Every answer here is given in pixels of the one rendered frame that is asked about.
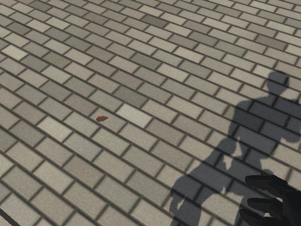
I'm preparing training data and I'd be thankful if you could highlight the robot right hand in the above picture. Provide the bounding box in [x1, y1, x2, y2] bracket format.
[239, 174, 301, 226]

